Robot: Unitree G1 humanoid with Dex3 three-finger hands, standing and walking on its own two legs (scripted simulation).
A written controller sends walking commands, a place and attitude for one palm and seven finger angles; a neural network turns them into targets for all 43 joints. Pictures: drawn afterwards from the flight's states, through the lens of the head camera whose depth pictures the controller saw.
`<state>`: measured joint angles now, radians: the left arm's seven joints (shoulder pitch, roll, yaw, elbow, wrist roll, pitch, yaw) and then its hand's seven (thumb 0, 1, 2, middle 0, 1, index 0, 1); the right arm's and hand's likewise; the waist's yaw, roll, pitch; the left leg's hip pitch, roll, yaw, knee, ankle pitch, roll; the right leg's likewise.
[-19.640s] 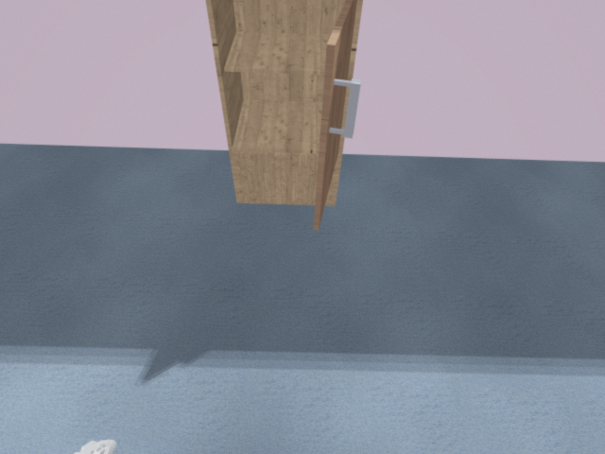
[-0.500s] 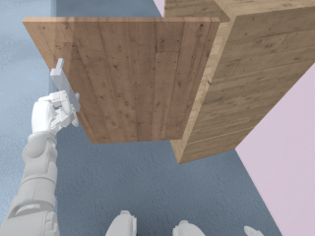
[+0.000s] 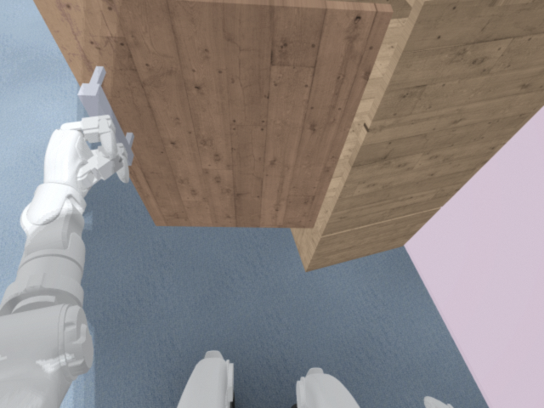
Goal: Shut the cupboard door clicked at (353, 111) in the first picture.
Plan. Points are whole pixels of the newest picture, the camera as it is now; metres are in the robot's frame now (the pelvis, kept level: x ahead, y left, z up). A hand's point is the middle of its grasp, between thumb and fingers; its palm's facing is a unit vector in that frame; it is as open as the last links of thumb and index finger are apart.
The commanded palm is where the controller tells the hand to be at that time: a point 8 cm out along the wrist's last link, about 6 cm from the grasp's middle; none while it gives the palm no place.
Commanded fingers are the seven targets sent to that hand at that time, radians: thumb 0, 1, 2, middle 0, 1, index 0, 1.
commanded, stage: push the door shut along its arc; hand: left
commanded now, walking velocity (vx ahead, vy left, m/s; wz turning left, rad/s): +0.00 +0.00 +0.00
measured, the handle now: (113, 119) +0.53 +0.25 +0.07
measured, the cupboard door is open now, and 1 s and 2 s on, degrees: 75 60 55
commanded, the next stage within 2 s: pull the fist back off the door in 1.34 s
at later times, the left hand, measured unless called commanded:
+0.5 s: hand (129, 126) +0.51 +0.22 +0.08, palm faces -0.14 -0.99 -0.02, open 3.6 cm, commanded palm +0.52 +0.23 +0.07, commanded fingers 0.00 0.90 0.90 -1.30 -1.50 -1.30 -1.50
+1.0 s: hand (177, 94) +0.58 +0.16 +0.08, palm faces -0.27 -0.96 -0.01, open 3.1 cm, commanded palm +0.58 +0.19 +0.07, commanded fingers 0.00 0.90 0.90 -1.30 -1.50 -1.30 -1.50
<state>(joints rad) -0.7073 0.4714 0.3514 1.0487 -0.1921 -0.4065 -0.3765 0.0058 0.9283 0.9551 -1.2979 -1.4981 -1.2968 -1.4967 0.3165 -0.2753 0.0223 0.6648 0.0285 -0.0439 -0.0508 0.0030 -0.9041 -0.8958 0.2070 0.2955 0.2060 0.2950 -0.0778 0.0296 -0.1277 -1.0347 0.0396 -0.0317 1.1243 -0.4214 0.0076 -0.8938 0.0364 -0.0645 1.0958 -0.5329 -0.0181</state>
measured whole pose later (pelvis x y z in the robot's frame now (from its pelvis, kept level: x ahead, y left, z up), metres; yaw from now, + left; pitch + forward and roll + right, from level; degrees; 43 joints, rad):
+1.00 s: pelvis +0.00 +0.01 -0.03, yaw -4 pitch +28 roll -6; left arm -1.23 0.73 0.38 1.33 -0.02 -0.25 -0.48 0.02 0.90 0.90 -1.30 -1.50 -1.29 -1.50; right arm 0.40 -0.27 0.07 0.64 0.00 -0.06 -0.03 0.00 -0.90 -0.90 0.21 0.30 0.21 0.30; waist -0.27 0.07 -0.11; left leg -1.30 0.08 -0.03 1.26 -0.46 0.03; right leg -1.15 0.07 -0.06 1.19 -0.54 0.00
